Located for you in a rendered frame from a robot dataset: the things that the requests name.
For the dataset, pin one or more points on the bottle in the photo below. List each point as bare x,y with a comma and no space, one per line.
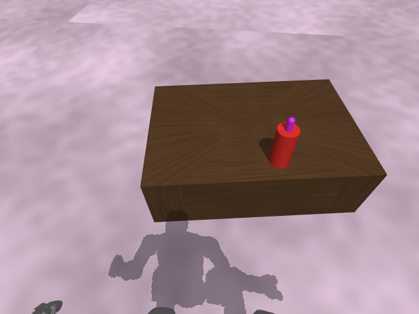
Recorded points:
285,139

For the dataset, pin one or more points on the left robot hand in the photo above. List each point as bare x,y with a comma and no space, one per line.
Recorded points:
49,308

